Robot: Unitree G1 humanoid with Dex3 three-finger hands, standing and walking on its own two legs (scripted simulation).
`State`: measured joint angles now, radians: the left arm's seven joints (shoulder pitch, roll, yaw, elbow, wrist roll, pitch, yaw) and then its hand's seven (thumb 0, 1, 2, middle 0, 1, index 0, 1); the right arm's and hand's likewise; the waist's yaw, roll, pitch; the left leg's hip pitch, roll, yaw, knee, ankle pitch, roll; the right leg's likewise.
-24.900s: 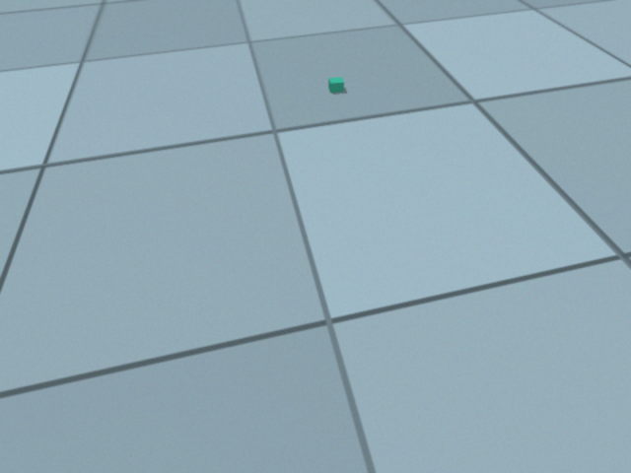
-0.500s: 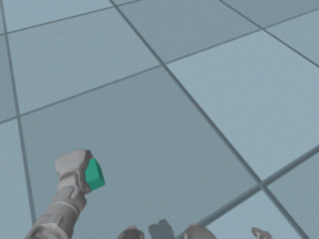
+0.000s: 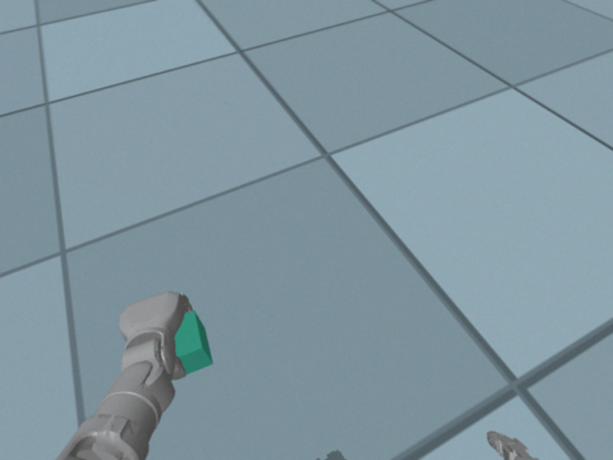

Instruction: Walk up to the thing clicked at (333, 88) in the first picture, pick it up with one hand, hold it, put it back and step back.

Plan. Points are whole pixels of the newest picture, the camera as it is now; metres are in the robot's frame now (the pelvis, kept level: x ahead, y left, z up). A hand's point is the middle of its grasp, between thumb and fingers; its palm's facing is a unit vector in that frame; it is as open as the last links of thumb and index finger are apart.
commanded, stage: hold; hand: left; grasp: from above
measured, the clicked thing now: (177, 347) +0.32 +0.22 -0.11
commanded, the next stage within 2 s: crouch in 1.72 s
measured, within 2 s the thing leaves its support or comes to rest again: neither
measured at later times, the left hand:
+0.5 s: hand (162, 347) +0.30 +0.22 -0.05, palm faces -0.42 -0.13 -0.90, open 9.5 cm
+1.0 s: hand (155, 353) +0.28 +0.22 -0.03, palm faces -0.40 -0.15 -0.90, open 9.5 cm
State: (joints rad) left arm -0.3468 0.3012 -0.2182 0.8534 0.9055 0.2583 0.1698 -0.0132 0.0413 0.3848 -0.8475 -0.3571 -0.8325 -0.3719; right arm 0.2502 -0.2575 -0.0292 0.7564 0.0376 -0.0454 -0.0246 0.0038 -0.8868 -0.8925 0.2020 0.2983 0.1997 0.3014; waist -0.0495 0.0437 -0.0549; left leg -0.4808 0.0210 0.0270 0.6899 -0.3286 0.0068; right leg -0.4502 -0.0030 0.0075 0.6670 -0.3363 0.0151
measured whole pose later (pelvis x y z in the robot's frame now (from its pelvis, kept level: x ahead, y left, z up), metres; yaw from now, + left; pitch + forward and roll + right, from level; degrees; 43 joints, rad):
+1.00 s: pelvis -0.02 +0.00 +0.02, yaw +0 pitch +0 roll +0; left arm -0.29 0.31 -0.26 0.69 0.92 0.29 0.04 -0.01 0.07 0.37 -0.82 -0.37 -0.81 -0.39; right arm 0.20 -0.26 -0.01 0.72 0.05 -0.02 -0.02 0.01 -0.89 -0.89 0.20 0.30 0.20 0.30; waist -0.01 0.06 -0.01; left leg -0.30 0.02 0.03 0.53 -0.23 0.00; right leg -0.27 -0.01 0.01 0.51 -0.25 0.01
